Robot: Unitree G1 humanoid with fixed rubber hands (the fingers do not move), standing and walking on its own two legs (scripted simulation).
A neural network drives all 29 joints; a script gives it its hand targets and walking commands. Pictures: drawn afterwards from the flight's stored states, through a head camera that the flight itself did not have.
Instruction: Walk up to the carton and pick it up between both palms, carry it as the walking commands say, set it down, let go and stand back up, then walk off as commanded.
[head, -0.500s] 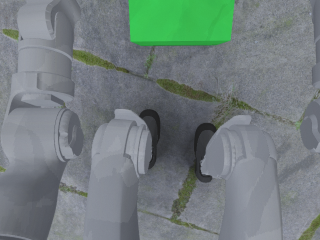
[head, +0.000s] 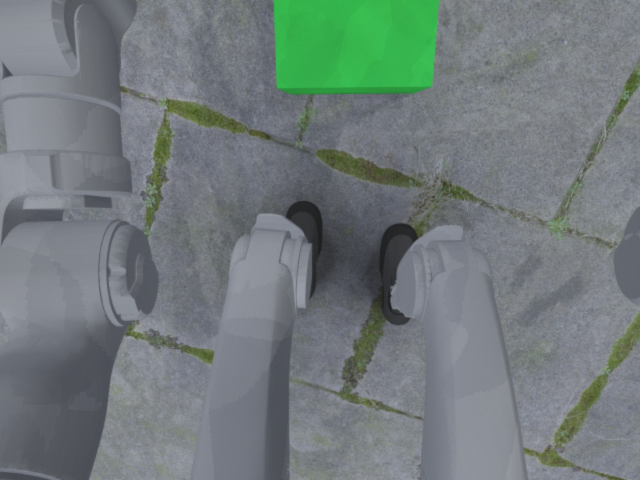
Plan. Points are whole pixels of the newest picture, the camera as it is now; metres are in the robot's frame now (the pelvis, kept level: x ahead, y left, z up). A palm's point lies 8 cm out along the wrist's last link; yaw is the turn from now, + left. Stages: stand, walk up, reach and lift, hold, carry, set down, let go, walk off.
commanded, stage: set down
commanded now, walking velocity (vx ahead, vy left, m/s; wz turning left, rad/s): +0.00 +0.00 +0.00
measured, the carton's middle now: out of the picture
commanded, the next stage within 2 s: let go in 0.54 s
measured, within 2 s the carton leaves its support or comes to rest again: neither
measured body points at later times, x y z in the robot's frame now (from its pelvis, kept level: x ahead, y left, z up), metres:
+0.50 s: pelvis +0.01 -0.01 +0.13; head +0.38 +0.00 +0.37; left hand +0.58 +0.22 +0.00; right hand +0.62 -0.18 +0.01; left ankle +0.13 +0.10 -0.49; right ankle +0.10 -0.09 -0.50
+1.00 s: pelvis +0.05 +0.00 +0.18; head +0.35 +0.01 +0.51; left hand +0.44 +0.25 +0.05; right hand +0.46 -0.19 +0.05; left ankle +0.13 +0.10 -0.49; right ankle +0.10 -0.09 -0.49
